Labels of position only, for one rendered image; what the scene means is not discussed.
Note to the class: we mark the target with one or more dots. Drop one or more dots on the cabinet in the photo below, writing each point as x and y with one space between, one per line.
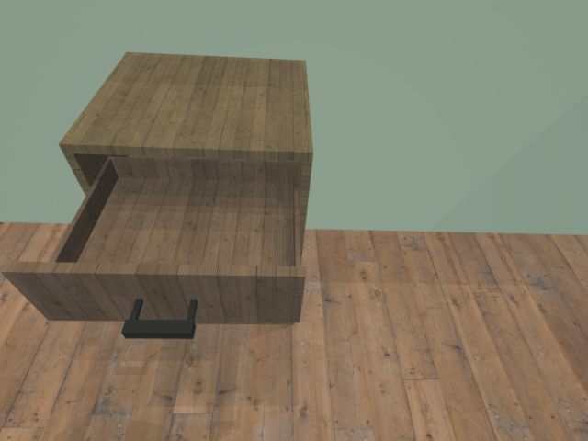
197 107

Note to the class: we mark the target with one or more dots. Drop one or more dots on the drawer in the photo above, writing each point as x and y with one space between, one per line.
165 230

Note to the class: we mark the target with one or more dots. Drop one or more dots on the handle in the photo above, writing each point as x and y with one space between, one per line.
160 329

